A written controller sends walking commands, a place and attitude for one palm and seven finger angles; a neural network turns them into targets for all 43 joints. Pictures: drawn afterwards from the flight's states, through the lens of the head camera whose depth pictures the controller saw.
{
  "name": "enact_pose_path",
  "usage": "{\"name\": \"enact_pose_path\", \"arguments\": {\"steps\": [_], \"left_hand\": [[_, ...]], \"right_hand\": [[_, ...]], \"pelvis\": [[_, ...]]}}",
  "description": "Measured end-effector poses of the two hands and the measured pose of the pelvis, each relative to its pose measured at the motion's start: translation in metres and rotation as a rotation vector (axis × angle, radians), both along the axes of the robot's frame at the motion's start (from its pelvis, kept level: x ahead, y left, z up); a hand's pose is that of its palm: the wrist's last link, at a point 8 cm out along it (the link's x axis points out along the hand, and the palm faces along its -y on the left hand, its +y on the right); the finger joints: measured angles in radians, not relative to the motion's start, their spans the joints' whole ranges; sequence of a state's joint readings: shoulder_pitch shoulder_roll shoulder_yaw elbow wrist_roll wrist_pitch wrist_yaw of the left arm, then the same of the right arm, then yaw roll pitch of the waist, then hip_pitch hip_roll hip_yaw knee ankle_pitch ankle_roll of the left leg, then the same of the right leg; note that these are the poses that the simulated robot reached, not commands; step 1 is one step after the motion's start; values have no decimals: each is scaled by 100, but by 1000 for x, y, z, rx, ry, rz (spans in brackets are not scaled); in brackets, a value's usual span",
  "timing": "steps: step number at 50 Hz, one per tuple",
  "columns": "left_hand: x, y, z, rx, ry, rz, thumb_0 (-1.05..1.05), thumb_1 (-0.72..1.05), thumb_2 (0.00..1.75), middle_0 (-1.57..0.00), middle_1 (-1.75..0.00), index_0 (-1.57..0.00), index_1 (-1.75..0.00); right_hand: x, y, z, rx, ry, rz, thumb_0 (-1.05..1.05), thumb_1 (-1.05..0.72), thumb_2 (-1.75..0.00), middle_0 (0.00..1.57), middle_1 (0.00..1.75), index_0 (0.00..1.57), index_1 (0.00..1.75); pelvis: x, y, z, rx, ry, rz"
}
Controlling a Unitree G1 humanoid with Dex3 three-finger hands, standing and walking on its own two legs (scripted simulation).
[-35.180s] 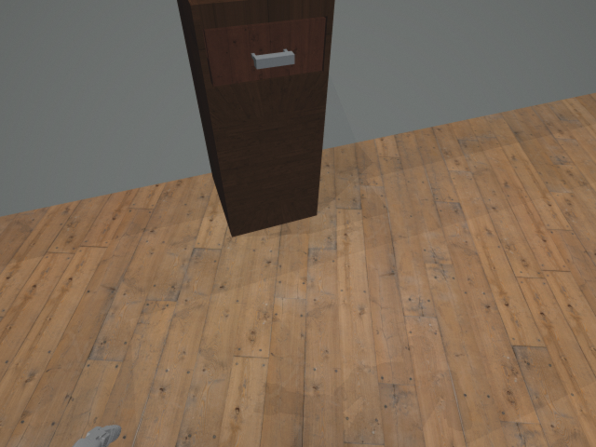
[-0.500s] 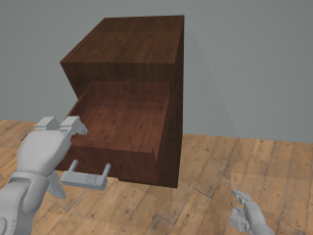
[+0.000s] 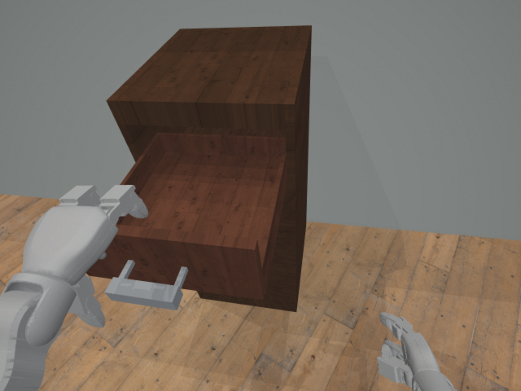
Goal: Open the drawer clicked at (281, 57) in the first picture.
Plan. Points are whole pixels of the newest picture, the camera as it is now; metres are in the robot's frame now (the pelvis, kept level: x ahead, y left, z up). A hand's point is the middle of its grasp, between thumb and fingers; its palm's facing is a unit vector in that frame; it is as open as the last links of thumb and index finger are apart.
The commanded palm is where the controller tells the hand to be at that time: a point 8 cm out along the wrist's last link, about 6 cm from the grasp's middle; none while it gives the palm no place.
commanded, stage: draw the hand back to the body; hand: left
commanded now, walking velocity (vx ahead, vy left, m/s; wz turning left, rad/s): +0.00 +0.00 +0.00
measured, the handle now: (150, 280) +0.26 +0.25 +0.01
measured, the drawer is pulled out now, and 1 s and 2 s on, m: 0.30 0.30 0.30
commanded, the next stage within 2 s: step back with the hand held close in 1.50 s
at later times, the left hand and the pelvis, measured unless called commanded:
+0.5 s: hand (81, 273) +0.19 +0.25 +0.16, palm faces +0.11 -0.01 -0.99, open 13.9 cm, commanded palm +0.15 +0.26 +0.21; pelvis +0.00 -0.01 +0.00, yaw +0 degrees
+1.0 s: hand (91, 249) +0.20 +0.22 +0.20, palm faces +0.43 -0.82 -0.39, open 11.4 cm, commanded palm +0.14 +0.26 +0.20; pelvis +0.01 -0.02 +0.00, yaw +0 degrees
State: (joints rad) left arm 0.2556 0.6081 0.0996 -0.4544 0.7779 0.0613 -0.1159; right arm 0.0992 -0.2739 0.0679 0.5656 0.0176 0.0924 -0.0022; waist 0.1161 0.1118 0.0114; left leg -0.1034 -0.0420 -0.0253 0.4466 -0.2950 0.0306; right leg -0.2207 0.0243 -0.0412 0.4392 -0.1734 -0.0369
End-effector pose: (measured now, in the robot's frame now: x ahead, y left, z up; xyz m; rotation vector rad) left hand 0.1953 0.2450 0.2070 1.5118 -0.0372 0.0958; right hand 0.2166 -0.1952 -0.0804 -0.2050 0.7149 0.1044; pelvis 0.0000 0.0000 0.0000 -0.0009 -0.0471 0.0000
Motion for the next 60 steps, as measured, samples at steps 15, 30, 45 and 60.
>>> {"name": "enact_pose_path", "arguments": {"steps": [15, 30, 45, 60], "left_hand": [[-16, 7, 6, 19, -13, 52, 0, -49, 30, -32, -120, -32, -120], [-37, 19, 4, -560, -218, 8, 0, -48, 31, -32, -119, -32, -119], [-35, 13, 7, -981, -503, -72, -1, -10, 47, -28, -94, -28, -94], [-47, 16, -2, -981, -441, 2, 0, 41, 70, -25, -61, -24, -61]], "right_hand": [[-5, -15, -4, 0, 0, -23, 2, -91, -90, 20, 29, 20, 30], [-11, -21, 4, -20, -91, -61, 2, -91, -90, 20, 30, 20, 30], [-41, -34, 6, -54, -110, -117, 2, -91, -90, 20, 30, 20, 30], [-20, -28, 11, -28, -145, -112, 2, -91, -90, 20, 30, 20, 30]], "pelvis": [[-2, -7, -2, 3, 2, 0], [-9, -14, -3, -3, -28, 13], [7, -18, 0, -7, -45, 7], [8, -15, 2, -5, -31, 7]]}}
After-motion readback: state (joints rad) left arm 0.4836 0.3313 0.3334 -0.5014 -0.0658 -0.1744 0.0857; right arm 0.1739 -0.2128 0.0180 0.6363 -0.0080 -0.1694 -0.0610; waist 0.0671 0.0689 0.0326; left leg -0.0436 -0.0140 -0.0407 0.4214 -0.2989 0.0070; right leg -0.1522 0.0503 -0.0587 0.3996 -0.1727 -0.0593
